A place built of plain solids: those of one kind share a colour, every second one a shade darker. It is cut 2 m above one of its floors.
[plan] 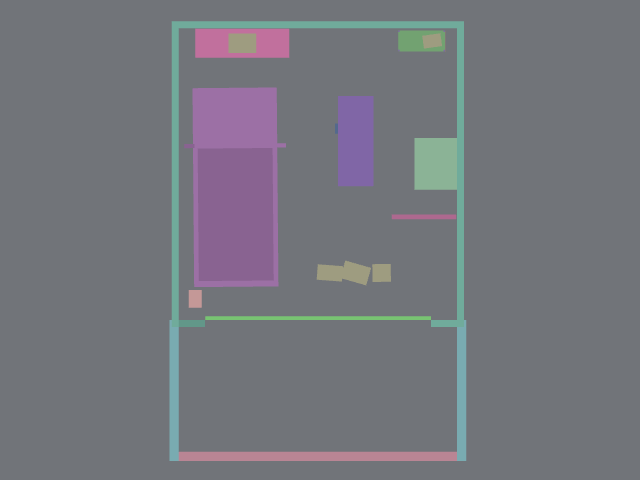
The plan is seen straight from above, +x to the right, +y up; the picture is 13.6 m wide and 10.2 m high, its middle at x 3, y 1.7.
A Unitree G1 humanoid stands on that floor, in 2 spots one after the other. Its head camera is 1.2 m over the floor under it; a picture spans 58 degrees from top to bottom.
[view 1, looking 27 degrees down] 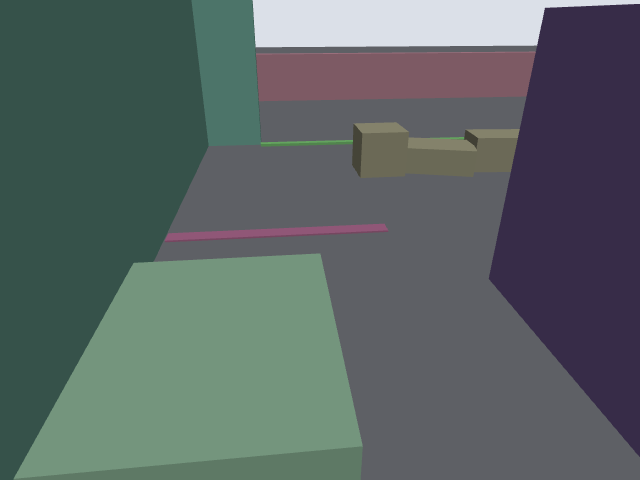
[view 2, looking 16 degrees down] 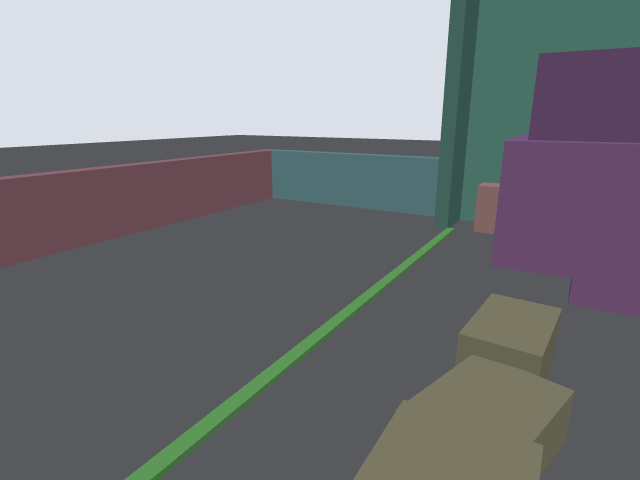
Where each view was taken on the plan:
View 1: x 5.21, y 4.65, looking -96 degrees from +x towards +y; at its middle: ground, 2.64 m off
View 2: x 5.21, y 1.17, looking -149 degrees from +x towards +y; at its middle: ground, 4.35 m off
